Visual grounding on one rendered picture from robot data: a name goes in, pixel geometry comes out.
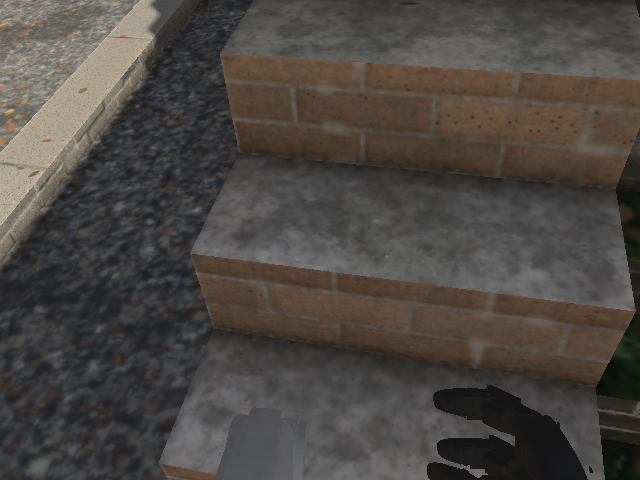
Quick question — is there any robot right hand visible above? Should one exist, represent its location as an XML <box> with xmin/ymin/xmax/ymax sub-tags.
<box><xmin>427</xmin><ymin>385</ymin><xmax>593</xmax><ymax>480</ymax></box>

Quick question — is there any left robot thigh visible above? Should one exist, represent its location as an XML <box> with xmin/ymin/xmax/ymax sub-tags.
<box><xmin>214</xmin><ymin>407</ymin><xmax>308</xmax><ymax>480</ymax></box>

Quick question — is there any robot left shin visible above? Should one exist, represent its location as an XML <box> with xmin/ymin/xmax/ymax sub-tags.
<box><xmin>226</xmin><ymin>414</ymin><xmax>246</xmax><ymax>444</ymax></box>

